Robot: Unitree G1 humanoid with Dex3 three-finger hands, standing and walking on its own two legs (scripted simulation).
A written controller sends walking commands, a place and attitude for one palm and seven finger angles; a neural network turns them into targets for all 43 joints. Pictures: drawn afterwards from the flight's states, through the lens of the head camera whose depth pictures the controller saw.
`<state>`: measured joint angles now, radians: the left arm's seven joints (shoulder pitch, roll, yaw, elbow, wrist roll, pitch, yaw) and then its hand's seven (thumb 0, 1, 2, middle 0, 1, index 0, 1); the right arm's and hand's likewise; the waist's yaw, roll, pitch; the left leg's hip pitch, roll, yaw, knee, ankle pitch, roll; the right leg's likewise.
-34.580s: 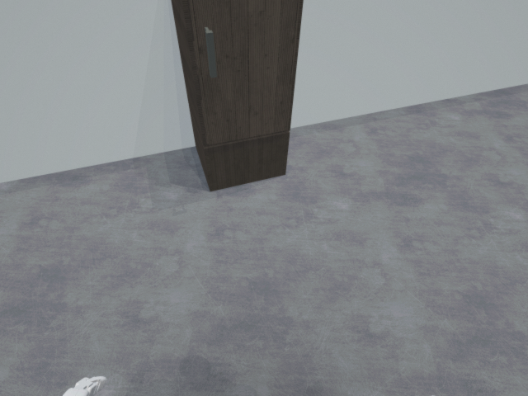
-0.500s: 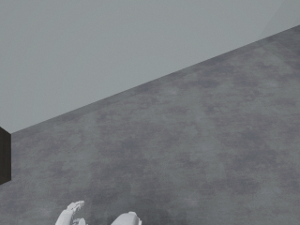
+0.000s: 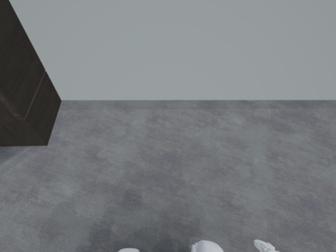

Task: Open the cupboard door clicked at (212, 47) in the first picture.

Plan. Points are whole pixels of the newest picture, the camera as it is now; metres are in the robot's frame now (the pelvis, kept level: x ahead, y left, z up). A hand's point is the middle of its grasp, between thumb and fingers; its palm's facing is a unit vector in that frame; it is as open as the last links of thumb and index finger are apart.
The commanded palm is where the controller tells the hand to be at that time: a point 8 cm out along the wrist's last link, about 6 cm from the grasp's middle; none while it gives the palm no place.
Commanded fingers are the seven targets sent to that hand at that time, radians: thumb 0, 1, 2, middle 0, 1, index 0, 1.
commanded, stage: turn to face it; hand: left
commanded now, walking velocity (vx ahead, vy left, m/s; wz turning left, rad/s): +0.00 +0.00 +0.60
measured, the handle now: out of the picture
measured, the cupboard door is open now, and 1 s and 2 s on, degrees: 46 46 46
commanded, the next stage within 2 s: take the last steps up to it in 1.42 s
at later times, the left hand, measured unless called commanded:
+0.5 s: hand out of the picture +0.04 +0.14 -0.14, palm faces +0.29 -0.92 -0.26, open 7.4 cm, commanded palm none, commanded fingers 0.00 0.90 0.90 -0.20 -0.30 -0.20 -0.30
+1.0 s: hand out of the picture -0.03 +0.22 -0.15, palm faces +0.58 -0.78 -0.24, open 7.4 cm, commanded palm none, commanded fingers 0.00 0.90 0.90 -0.20 -0.30 -0.20 -0.30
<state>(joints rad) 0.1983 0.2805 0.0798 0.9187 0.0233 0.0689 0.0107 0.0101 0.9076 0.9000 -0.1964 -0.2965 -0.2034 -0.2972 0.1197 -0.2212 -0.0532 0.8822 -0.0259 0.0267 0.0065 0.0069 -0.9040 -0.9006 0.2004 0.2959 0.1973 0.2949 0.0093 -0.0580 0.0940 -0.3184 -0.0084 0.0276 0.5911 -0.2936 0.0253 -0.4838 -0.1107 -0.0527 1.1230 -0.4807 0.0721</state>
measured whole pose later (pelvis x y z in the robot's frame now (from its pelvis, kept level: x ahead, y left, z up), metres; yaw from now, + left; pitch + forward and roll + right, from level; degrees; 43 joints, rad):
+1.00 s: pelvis +0.01 -0.02 +0.01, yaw +35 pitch +1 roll -2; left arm 0.14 0.27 0.07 0.89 0.02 0.05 0.01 0.01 0.91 0.90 -0.20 -0.30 -0.20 -0.30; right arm 0.17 -0.20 -0.04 0.91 -0.02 0.02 0.00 0.01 -0.90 -0.90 0.20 0.30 0.20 0.30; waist 0.00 -0.04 0.08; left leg -0.26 -0.04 -0.03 0.46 -0.22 0.06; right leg -0.52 -0.10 0.01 1.11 -0.36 0.10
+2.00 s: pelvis +0.02 +0.01 +0.02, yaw +58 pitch -1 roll +0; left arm 0.24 0.22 0.05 1.02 0.03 0.01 -0.02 0.01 0.91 0.90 -0.19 -0.30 -0.20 -0.30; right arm 0.33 -0.16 -0.02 1.03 -0.02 -0.04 -0.02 0.00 -0.93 -0.90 0.20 0.30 0.20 0.30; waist 0.02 -0.05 0.04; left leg -0.02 -0.07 0.06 0.29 -0.26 0.09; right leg -0.58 -0.10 -0.03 1.11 -0.24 0.02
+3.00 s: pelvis +0.17 +0.33 +0.01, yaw +57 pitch -1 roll +1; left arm 0.28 0.16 0.05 1.08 0.02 -0.02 0.00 0.01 0.91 0.90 -0.20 -0.30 -0.20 -0.30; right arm 0.19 -0.16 -0.04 1.00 -0.02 -0.08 -0.03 -0.02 -0.95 -0.90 0.20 0.30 0.20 0.30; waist 0.04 -0.04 0.07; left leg -0.20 -0.01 0.16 0.43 -0.22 0.06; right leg -0.50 -0.10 -0.05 1.13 -0.35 -0.01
